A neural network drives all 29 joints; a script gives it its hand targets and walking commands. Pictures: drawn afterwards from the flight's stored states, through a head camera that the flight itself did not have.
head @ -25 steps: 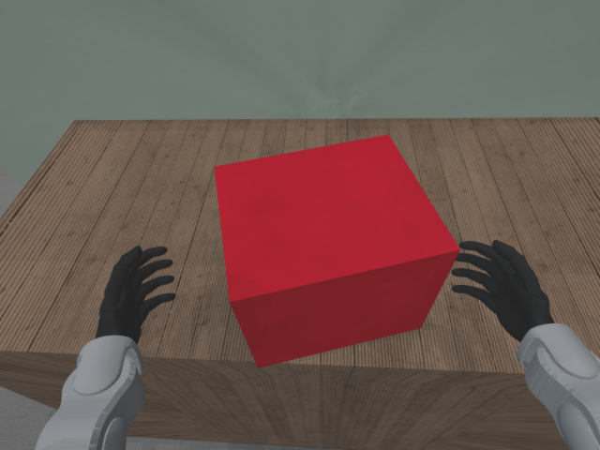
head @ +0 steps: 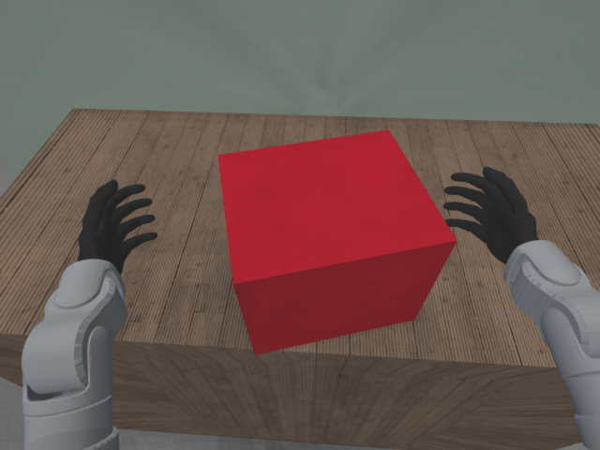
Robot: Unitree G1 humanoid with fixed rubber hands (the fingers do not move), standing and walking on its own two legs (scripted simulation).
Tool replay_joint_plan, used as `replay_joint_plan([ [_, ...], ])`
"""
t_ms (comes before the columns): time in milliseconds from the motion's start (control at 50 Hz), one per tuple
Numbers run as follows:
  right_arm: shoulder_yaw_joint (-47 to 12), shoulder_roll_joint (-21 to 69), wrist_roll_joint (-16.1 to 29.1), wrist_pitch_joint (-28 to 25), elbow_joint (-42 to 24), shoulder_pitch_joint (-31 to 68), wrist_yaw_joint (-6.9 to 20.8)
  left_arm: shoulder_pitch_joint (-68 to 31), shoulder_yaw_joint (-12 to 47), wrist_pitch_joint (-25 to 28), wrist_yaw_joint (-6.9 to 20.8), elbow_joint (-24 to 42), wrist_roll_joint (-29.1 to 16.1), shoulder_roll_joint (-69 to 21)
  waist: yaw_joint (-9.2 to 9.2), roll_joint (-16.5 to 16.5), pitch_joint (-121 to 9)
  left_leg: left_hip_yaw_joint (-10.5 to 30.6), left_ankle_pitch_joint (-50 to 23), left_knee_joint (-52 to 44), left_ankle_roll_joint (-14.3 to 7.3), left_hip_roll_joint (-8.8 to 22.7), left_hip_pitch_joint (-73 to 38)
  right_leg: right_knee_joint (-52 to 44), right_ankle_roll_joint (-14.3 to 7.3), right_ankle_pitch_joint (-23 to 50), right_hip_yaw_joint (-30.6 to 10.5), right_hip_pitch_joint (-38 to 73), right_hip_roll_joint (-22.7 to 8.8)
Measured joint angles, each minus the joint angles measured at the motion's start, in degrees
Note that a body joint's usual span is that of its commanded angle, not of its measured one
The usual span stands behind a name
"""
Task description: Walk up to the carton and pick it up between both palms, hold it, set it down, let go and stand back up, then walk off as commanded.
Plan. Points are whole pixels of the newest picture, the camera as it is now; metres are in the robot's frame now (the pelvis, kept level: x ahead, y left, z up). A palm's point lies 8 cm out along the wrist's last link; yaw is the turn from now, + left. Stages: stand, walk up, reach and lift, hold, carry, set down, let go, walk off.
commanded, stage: reach and lift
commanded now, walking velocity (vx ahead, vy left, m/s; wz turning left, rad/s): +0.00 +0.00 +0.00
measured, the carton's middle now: (322, 242) +0.38 +0.04 +0.06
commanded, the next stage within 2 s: none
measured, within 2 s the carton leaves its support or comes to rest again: neither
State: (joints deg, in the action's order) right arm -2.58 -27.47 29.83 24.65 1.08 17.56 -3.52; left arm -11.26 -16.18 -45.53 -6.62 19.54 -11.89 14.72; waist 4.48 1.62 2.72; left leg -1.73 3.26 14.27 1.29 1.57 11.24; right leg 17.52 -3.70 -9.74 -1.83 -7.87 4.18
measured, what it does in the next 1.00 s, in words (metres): stands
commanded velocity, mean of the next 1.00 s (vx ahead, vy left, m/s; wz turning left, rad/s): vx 0.00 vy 0.00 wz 0.00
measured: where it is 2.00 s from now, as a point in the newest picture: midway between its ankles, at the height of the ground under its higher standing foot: outside the picture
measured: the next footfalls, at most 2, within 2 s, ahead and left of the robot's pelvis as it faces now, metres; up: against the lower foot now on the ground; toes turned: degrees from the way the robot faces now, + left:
none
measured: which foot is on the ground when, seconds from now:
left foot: down 0.00-1.00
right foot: down 0.00-1.00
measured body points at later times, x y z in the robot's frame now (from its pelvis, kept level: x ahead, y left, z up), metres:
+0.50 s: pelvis +0.01 +0.02 +0.00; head +0.04 +0.02 +0.45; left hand +0.35 +0.28 +0.18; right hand +0.44 -0.17 +0.17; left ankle +0.05 +0.13 -0.75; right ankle -0.01 -0.08 -0.75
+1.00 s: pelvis +0.01 +0.01 +0.00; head +0.05 +0.02 +0.45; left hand +0.36 +0.29 +0.09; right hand +0.46 -0.14 +0.10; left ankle +0.05 +0.13 -0.75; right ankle -0.01 -0.08 -0.75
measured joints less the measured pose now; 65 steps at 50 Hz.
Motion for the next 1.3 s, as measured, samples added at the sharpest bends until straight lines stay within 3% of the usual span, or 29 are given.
replay_joint_plan([
  [180, 0.0, -2.0, 1.0, 1.7, 14.2, 12.2, 2.4, -8.8, 0.9, -3.6, -1.4, -5.7, 0.6, 0.2, 0.54, -1.7, -1.6, 0.3, 0.4, 1.5, -1.2, -1.0, 2.7, 0.6, 1.1, -0.1, 0.3, -2.0, -1.0],
  [480, -2.5, -4.9, 2.9, 1.4, 21.8, 20.6, 3.4, -16.7, 2.1, -5.5, -1.9, -11.3, -1.4, 1.6, 0.94, -1.8, -3.6, -0.1, 2.3, 4.0, -1.5, -0.7, 5.3, 0.6, 1.4, -0.6, -0.1, -3.7, -0.8],
  [580, -3.4, -5.9, 4.0, 1.1, 25.4, 24.8, 3.9, -20.0, 0.9, -5.4, -2.2, -13.3, 0.9, 1.8, 1.64, -2.0, -3.4, 0.0, 2.1, 3.9, -1.2, -0.4, 5.6, 0.5, 1.1, -0.4, 0.0, -3.9, -0.5],
  [680, -4.5, -5.7, 2.9, 1.3, 30.5, 29.0, 4.1, -24.1, 0.8, -4.2, -1.6, -20.8, 0.5, 3.0, 2.33, -2.8, -4.2, 1.0, 1.5, 3.6, -0.9, -0.5, 6.8, 0.5, 0.8, -0.2, 1.0, -5.0, -0.5],
  [780, -4.6, -3.6, 1.0, 0.2, 32.8, 30.5, 3.9, -25.3, 1.1, -0.9, -0.1, -26.6, -0.6, 3.9, 2.46, -3.2, -5.2, 1.7, 1.0, 3.4, -0.7, -0.5, 8.2, 0.6, 0.6, -0.1, 1.7, -6.4, -0.4],
  [860, -4.1, -0.6, -1.9, -1.3, 38.3, 30.9, 4.0, -25.8, 1.4, 3.2, 1.8, -34.6, 0.9, 3.1, 2.11, -2.7, -6.0, 2.1, 0.8, 3.1, -0.6, -0.6, 8.9, 0.7, 0.6, -0.2, 2.1, -7.1, -0.5],
  [1000, -3.2, 4.7, -4.9, -8.6, 39.0, 23.7, 3.5, -17.3, 2.3, 13.3, 2.9, -34.6, 3.6, -1.9, 0.99, -1.3, -4.8, 2.1, 1.3, 3.9, -0.7, -0.7, 9.3, 0.8, 0.8, -0.4, 2.1, -7.2, -0.6],
  [1080, -1.5, 7.1, -6.9, -12.3, 37.5, 19.7, 3.6, -13.4, 3.6, 16.4, 2.2, -32.5, 5.5, -3.8, 0.89, -1.2, -2.4, 1.8, 1.6, 4.7, -1.0, -0.7, 9.4, 1.0, 1.0, -0.3, 1.8, -7.1, -0.6],
  [1160, 1.5, 7.2, -9.1, -14.8, 36.2, 18.9, 4.0, -13.5, 5.0, 18.4, -0.1, -30.6, 4.1, -4.2, 1.59, -2.1, -1.2, 1.6, 1.5, 6.1, -1.1, -0.4, 11.8, 1.9, 1.1, 0.2, 1.7, -9.3, -0.3],
  [1240, 4.2, 6.5, -11.0, -15.9, 36.6, 20.9, 4.4, -17.6, 7.1, 21.3, -2.3, -33.8, 1.9, -3.2, 3.11, -3.1, -3.5, 1.3, 1.2, 7.2, -1.3, -0.1, 15.2, 3.0, 1.3, 0.6, 1.4, -13.0, -0.1],
  [1300, 3.0, 5.8, -11.1, -16.0, 40.5, 24.0, 5.2, -20.9, 7.8, 22.7, -2.8, -38.6, 1.8, -3.7, 4.43, -3.7, -5.5, 0.7, 1.2, 7.2, -1.4, 0.0, 15.9, 3.6, 1.3, 0.6, 0.9, -14.1, 0.0],
])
